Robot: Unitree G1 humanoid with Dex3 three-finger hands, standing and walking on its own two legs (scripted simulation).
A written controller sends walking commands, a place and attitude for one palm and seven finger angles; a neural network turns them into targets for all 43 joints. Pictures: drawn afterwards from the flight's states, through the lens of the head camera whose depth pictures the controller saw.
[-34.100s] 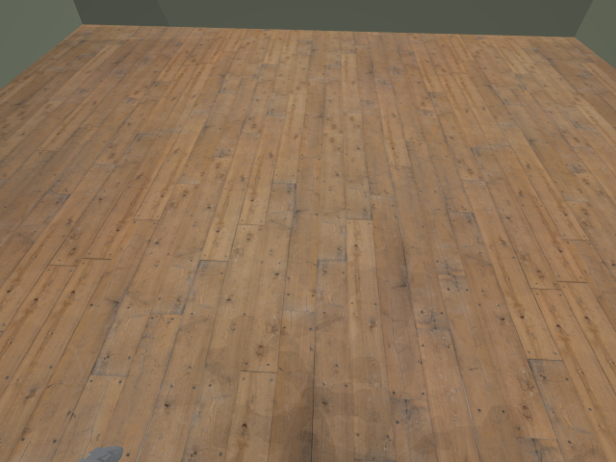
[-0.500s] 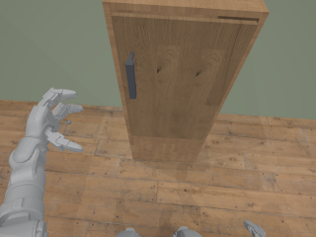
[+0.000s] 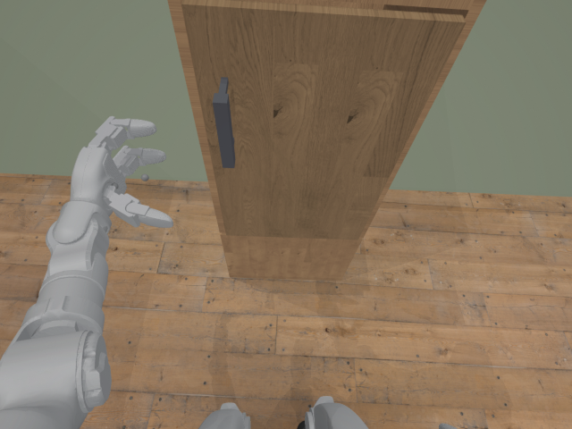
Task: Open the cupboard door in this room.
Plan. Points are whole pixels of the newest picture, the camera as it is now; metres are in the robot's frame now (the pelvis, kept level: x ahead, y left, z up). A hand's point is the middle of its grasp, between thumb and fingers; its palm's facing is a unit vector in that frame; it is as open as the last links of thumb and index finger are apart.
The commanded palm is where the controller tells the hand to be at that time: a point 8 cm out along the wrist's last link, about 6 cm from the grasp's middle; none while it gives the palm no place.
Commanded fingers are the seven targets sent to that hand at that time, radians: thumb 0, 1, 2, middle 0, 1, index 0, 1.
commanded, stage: move the hooked fingers beside the handle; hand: left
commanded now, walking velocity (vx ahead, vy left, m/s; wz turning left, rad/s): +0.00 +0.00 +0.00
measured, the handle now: (226, 125) +0.56 +0.09 +0.06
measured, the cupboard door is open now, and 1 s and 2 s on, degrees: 0 0 0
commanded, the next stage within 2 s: slide the fingers in behind the handle in 1.24 s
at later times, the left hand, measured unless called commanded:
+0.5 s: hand (195, 141) +0.51 +0.13 +0.07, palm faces -0.03 -1.00 -0.01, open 13.9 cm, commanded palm +0.49 +0.18 +0.06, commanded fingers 0.00 -0.50 0.30 -0.30 -1.20 -0.30 -1.20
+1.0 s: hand (190, 146) +0.50 +0.14 +0.07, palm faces -0.03 -1.00 -0.03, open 14.0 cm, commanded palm +0.48 +0.18 +0.06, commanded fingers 0.00 -0.50 0.30 -0.30 -1.20 -0.30 -1.20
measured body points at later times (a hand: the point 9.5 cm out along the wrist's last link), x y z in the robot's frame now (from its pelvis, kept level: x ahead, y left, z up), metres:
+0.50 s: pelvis +0.00 +0.00 -0.02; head +0.12 +0.01 +0.42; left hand +0.51 +0.18 +0.07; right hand -0.02 -0.26 -0.13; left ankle +0.00 +0.09 -0.68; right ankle +0.02 -0.10 -0.68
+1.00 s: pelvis +0.00 -0.01 -0.01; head +0.12 +0.00 +0.43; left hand +0.50 +0.19 +0.07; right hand +0.01 -0.28 -0.12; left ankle +0.00 +0.09 -0.68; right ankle +0.02 -0.10 -0.68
